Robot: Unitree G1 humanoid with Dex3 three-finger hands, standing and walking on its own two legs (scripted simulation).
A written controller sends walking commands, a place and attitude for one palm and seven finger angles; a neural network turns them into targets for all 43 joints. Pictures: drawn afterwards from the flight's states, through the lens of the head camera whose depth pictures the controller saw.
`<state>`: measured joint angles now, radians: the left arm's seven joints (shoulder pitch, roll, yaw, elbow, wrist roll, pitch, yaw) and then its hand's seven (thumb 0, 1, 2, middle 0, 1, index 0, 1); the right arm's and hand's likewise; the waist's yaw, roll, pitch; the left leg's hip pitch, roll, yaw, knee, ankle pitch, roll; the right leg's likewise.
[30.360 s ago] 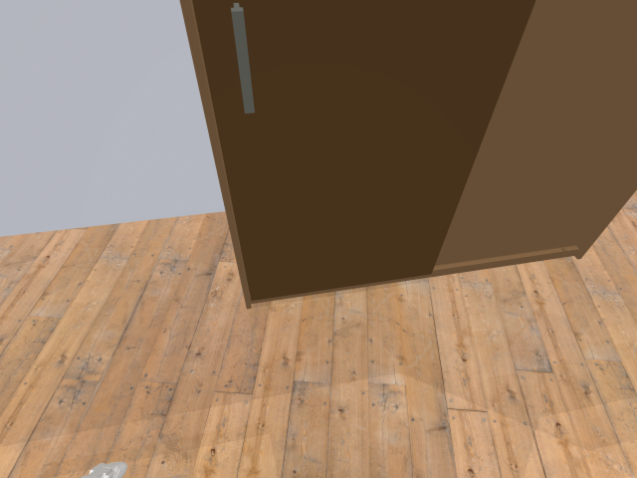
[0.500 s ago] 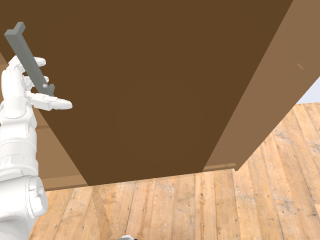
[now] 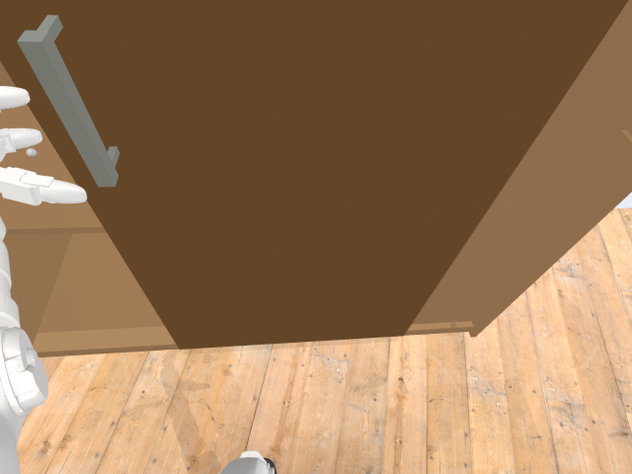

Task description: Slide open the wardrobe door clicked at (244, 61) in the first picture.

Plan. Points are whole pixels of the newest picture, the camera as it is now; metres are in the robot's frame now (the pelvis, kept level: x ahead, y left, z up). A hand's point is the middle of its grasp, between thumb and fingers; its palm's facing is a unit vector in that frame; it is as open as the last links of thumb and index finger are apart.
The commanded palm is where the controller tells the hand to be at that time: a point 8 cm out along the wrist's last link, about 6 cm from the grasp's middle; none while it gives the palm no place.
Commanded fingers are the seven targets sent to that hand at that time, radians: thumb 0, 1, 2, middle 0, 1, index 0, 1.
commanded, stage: slip the hand off the handle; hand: left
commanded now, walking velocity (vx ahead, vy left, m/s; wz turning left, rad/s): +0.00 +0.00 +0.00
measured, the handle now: (82, 110) +0.49 +0.30 +0.17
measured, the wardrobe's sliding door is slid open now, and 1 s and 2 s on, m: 0.43 0.43 0.43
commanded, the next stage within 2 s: draw the hand back to the body in 0.72 s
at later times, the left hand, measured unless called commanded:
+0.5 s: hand out of the picture +0.36 +0.35 +0.15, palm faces +0.45 -0.87 -0.19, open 14.6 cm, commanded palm +0.32 +0.38 +0.15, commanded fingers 0.00 -0.55 0.20 -0.25 -1.15 -0.25 -1.15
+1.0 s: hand (2, 240) +0.30 +0.31 +0.16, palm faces +0.16 -0.99 -0.02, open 14.7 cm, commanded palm +0.26 +0.36 +0.16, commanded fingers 0.00 -0.55 0.20 -0.25 -1.15 -0.25 -1.15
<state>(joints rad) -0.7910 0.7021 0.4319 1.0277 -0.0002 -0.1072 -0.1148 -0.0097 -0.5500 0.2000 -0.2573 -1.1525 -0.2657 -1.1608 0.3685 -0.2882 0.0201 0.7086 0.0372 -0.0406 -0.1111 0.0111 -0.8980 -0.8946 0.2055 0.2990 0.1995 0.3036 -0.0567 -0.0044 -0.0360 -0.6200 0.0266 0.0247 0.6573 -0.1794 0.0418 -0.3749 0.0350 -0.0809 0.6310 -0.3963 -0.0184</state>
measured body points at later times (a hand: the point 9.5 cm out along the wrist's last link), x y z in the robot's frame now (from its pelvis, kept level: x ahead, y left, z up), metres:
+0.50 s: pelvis +0.01 +0.00 +0.00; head +0.03 +0.00 +0.45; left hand +0.34 +0.40 +0.16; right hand +0.12 -0.26 -0.09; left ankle +0.09 +0.09 -0.72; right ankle -0.05 -0.11 -0.72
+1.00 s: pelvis +0.00 -0.01 +0.01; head -0.02 -0.01 +0.46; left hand +0.29 +0.36 +0.17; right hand +0.15 -0.25 -0.07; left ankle +0.09 +0.09 -0.72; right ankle -0.05 -0.11 -0.72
